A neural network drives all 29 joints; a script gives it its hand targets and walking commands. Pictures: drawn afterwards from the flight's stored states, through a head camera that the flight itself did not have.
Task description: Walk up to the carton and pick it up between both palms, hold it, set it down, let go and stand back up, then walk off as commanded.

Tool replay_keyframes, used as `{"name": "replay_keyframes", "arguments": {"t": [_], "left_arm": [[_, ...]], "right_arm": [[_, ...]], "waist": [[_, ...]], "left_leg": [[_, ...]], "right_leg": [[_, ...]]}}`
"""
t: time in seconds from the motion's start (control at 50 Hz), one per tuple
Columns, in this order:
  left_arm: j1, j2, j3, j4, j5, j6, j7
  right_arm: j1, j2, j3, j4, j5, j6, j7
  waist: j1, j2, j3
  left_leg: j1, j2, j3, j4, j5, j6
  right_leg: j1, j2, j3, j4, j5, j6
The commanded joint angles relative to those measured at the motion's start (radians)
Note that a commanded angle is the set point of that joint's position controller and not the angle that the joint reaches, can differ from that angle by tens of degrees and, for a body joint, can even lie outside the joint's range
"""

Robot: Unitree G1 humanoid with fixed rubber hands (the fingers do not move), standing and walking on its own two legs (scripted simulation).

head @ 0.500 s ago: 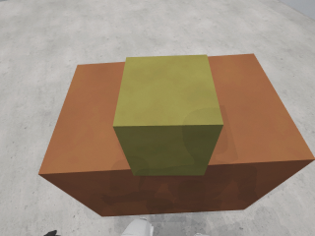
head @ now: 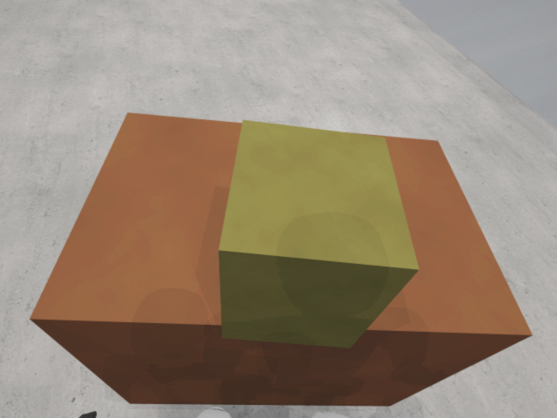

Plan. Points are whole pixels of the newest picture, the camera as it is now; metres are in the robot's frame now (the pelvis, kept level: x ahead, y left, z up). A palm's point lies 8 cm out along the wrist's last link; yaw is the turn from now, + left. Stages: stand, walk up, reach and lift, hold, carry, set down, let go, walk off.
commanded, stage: walk up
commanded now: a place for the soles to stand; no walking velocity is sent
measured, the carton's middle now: (300, 241) +0.36 +0.01 +0.06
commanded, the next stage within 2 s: none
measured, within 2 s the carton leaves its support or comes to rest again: neither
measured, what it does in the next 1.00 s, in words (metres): steps on the spot: right foot, then left foot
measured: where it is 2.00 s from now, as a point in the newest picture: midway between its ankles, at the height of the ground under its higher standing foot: outside the picture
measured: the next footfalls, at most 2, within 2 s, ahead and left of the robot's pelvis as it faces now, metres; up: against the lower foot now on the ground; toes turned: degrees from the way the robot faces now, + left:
right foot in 0.10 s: +0.07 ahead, -0.13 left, +0.00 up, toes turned -2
left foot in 0.58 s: +0.11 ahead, +0.09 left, +0.00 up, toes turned -4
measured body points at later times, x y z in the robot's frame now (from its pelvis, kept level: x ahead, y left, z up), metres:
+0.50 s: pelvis +0.01 -0.04 -0.01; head +0.06 -0.07 +0.44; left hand +0.10 +0.29 -0.09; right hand +0.07 -0.35 -0.12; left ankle +0.05 +0.10 -0.68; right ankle +0.03 -0.13 -0.70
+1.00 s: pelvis +0.01 -0.04 -0.01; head +0.03 -0.01 +0.44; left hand +0.08 +0.28 -0.13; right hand +0.08 -0.36 -0.08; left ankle +0.07 +0.10 -0.69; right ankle +0.02 -0.14 -0.70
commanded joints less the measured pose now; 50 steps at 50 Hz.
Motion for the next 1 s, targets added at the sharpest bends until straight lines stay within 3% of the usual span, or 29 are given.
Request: {"name": "replay_keyframes", "arguments": {"t": [0.0, 0.02, 0.04, 0.06, 0.08, 0.1, 0.12, 0.14, 0.16, 0.18, 0.28, 0.38, 0.46, 0.5, 0.52, 0.54, 0.56, 0.58, 0.6, 0.64, 0.68, 0.78, 0.84, 0.86, 0.88, 0.9, 0.92, 0.94, 0.98], "left_arm": [[0.045, 0.210, 0.101, -0.072, -0.002, -0.054, 0.015], [0.154, 0.200, 0.108, -0.035, -0.004, -0.064, 0.021], [0.288, 0.222, 0.123, 0.007, 0.002, -0.078, 0.029], [0.246, 0.293, 0.128, 0.003, 0.005, -0.092, 0.039], [0.158, 0.310, 0.127, -0.026, 0.000, -0.088, 0.039], [0.115, 0.327, 0.130, -0.034, -0.007, -0.083, 0.044], [0.066, 0.319, 0.126, -0.032, -0.011, -0.078, 0.048], [0.038, 0.288, 0.119, -0.038, -0.009, -0.077, 0.052], [0.012, 0.244, 0.107, -0.037, -0.015, -0.080, 0.052], [0.026, 0.227, 0.099, -0.030, -0.016, -0.084, 0.052], [0.105, 0.224, 0.087, -0.027, -0.023, -0.089, 0.071], [0.099, 0.242, 0.085, -0.041, -0.016, -0.078, 0.077], [0.070, 0.263, 0.085, -0.049, -0.009, -0.074, 0.070], [0.008, 0.263, 0.080, -0.065, -0.006, -0.071, 0.059], [-0.068, 0.244, 0.065, -0.067, -0.011, -0.064, 0.056], [-0.092, 0.198, 0.047, -0.068, -0.015, -0.062, 0.051], [-0.074, 0.145, 0.036, -0.069, -0.019, -0.057, 0.050], [-0.048, 0.108, 0.032, -0.074, -0.026, -0.048, 0.056], [-0.026, 0.191, 0.061, -0.050, -0.016, -0.030, 0.060], [-0.006, 0.218, 0.072, -0.015, -0.007, -0.030, 0.050], [0.026, 0.210, 0.076, 0.000, -0.013, -0.029, 0.038], [0.055, 0.203, 0.082, 0.026, -0.005, -0.032, 0.035], [0.113, 0.204, 0.083, 0.051, 0.003, -0.046, 0.039], [0.143, 0.219, 0.087, 0.064, 0.010, -0.054, 0.043], [0.159, 0.270, 0.098, 0.073, 0.020, -0.067, 0.047], [0.094, 0.308, 0.098, 0.049, 0.024, -0.077, 0.052], [0.040, 0.322, 0.098, 0.038, 0.023, -0.081, 0.053], [-0.016, 0.308, 0.093, 0.036, 0.015, -0.083, 0.053], [-0.060, 0.282, 0.085, 0.033, 0.011, -0.080, 0.051]], "right_arm": [[0.005, -0.342, -0.142, -0.037, -0.023, -0.006, -0.014], [-0.072, -0.326, -0.136, -0.053, -0.017, 0.001, -0.011], [-0.116, -0.234, -0.106, -0.060, -0.017, 0.010, -0.008], [-0.095, -0.101, -0.062, -0.067, -0.003, 0.015, -0.011], [-0.078, -0.180, -0.073, -0.047, -0.011, 0.030, -0.028], [-0.054, -0.245, -0.089, -0.022, -0.001, 0.042, -0.026], [-0.061, -0.275, -0.105, -0.007, 0.004, 0.043, -0.026], [-0.035, -0.277, -0.108, 0.007, 0.009, 0.041, -0.027], [-0.002, -0.255, -0.101, 0.025, 0.006, 0.042, -0.018], [-0.001, -0.236, -0.095, 0.024, 0.003, 0.041, -0.010], [-0.041, -0.209, -0.080, 0.007, -0.007, 0.044, -0.006], [-0.038, -0.203, -0.081, -0.003, -0.013, 0.048, -0.008], [-0.024, -0.211, -0.087, -0.009, -0.016, 0.043, -0.003], [0.020, -0.205, -0.089, 0.004, -0.018, 0.031, 0.002], [0.073, -0.196, -0.088, 0.033, -0.025, 0.022, 0.003], [0.135, -0.210, -0.099, 0.056, -0.033, 0.009, 0.000], [0.176, -0.266, -0.115, 0.065, -0.046, -0.002, -0.004], [0.060, -0.334, -0.121, 0.022, -0.047, -0.003, -0.005], [0.016, -0.342, -0.122, 0.022, -0.027, 0.003, 0.001], [-0.066, -0.308, -0.116, 0.004, -0.031, 0.009, 0.000], [-0.099, -0.287, -0.112, -0.003, -0.036, 0.012, 0.003], [-0.116, -0.297, -0.114, -0.006, -0.038, 0.025, 0.010], [-0.170, -0.273, -0.108, -0.021, -0.033, 0.039, 0.015], [-0.189, -0.242, -0.098, -0.023, -0.029, 0.045, 0.018], [-0.200, -0.192, -0.092, -0.032, -0.017, 0.049, 0.016], [-0.175, -0.178, -0.089, -0.019, -0.004, 0.047, 0.010], [-0.140, -0.218, -0.102, 0.005, 0.000, 0.047, 0.008], [-0.102, -0.237, -0.106, 0.027, 0.000, 0.047, 0.015], [-0.067, -0.242, -0.115, 0.029, -0.009, 0.041, 0.023]], "waist": [[0.014, 0.350, -0.083], [0.086, 0.304, -0.104], [0.172, 0.111, -0.108], [0.135, -0.183, 0.005], [0.091, 0.011, 0.019], [0.065, 0.085, 0.009], [0.049, 0.064, 0.050], [0.036, 0.022, 0.069], [0.024, -0.015, 0.065], [0.034, -0.039, 0.046], [0.072, -0.065, -0.047], [0.070, -0.099, -0.064], [0.050, -0.081, -0.061], [0.012, -0.059, -0.087], [-0.039, -0.012, -0.085], [-0.079, 0.034, -0.112], [-0.093, 0.214, -0.143], [-0.031, 0.337, -0.098], [-0.018, 0.279, -0.095], [0.010, 0.257, -0.014], [0.013, 0.319, -0.003], [0.007, 0.358, -0.026], [0.050, 0.329, -0.038], [0.070, 0.242, -0.032], [0.080, 0.068, 0.017], [0.057, 0.068, 0.066], [0.038, 0.125, 0.074], [0.013, 0.135, 0.077], [-0.002, 0.064, 0.048]], "left_leg": [[0.111, 0.257, -0.378, -0.199, 0.241, 0.248], [-0.043, 0.207, -0.285, -0.070, 0.261, 0.203], [-0.243, 0.076, -0.117, 0.226, 0.198, 0.116], [-0.456, -0.124, -0.037, 0.419, -0.158, 0.028], [-0.450, -0.080, -0.085, 0.422, -0.153, 0.022], [-0.403, -0.049, -0.093, 0.428, -0.121, 0.025], [-0.384, -0.032, -0.076, 0.450, -0.086, 0.024], [-0.368, -0.015, -0.063, 0.425, -0.063, 0.018], [-0.318, 0.000, -0.063, 0.362, -0.010, 0.007], [-0.309, -0.007, -0.050, 0.336, 0.002, 0.005], [-0.300, -0.011, 0.004, 0.239, -0.057, 0.004], [-0.261, 0.006, 0.045, 0.191, -0.107, 0.010], [-0.174, 0.031, 0.080, 0.114, -0.115, 0.022], [-0.031, 0.033, 0.104, 0.005, -0.058, 0.040], [0.146, 0.026, 0.099, -0.133, 0.057, 0.055], [0.272, -0.008, 0.061, -0.212, 0.105, 0.070], [0.329, 0.116, -0.210, -0.318, 0.099, 0.123], [0.221, 0.289, -0.566, -0.431, 0.094, 0.207], [0.138, 0.348, -0.681, -0.458, -0.104, 0.280], [0.031, 0.309, -0.605, -0.469, -0.253, 0.269], [0.009, 0.244, -0.511, -0.444, -0.322, 0.218], [-0.044, 0.219, -0.478, -0.443, -0.380, 0.197], [-0.182, 0.164, -0.330, -0.349, -0.351, 0.147], [-0.266, 0.099, -0.238, -0.216, -0.319, 0.108], [-0.364, -0.023, -0.108, 0.048, -0.241, 0.044], [-0.343, -0.070, -0.021, 0.176, -0.135, 0.012], [-0.281, -0.029, -0.047, 0.188, -0.120, 0.016], [-0.231, -0.007, -0.022, 0.193, -0.091, 0.019], [-0.134, 0.010, 0.015, 0.127, -0.100, 0.038]], "right_leg": [[-0.034, -0.063, 0.107, -0.329, -0.063, 0.011], [0.185, -0.049, 0.097, -0.491, 0.021, 0.001], [0.404, -0.074, 0.200, -0.695, -0.031, 0.007], [0.347, -0.279, 0.552, -0.809, 0.183, 0.045], [0.292, -0.359, 0.653, -0.817, 0.165, 0.005], [0.250, -0.373, 0.650, -0.843, 0.061, 0.000], [0.199, -0.366, 0.633, -0.845, 0.039, 0.000], [0.211, -0.327, 0.554, -0.798, 0.114, 0.004], [0.220, -0.265, 0.435, -0.760, 0.230, 0.026], [0.257, -0.247, 0.392, -0.728, 0.374, 0.036], [0.411, -0.250, 0.313, -0.585, 0.864, -0.014], [0.372, -0.269, 0.310, -0.565, 0.763, -0.095], [0.272, -0.296, 0.327, -0.553, 0.642, -0.127], [0.164, -0.288, 0.289, -0.519, 0.466, -0.160], [0.025, -0.253, 0.212, -0.452, 0.416, -0.143], [-0.054, -0.199, 0.150, -0.329, 0.447, -0.101], [-0.133, -0.111, 0.069, -0.088, 0.389, -0.045], [-0.200, 0.009, 0.014, -0.008, 0.004, 0.013], [-0.160, -0.007, 0.095, -0.003, -0.224, 0.008], [-0.124, -0.033, 0.107, -0.037, -0.192, -0.005], [-0.095, -0.045, 0.096, -0.120, -0.144, -0.006], [0.001, -0.024, 0.049, -0.227, -0.087, -0.006], [0.201, -0.025, 0.037, -0.399, -0.004, -0.029], [0.256, -0.070, 0.136, -0.533, -0.097, -0.038], [0.238, -0.199, 0.418, -0.720, -0.308, -0.063], [0.143, -0.335, 0.613, -0.850, -0.377, -0.079], [0.079, -0.378, 0.630, -0.863, -0.332, -0.099], [0.066, -0.364, 0.571, -0.837, -0.304, -0.109], [0.046, -0.326, 0.470, -0.762, -0.192, -0.113]]}}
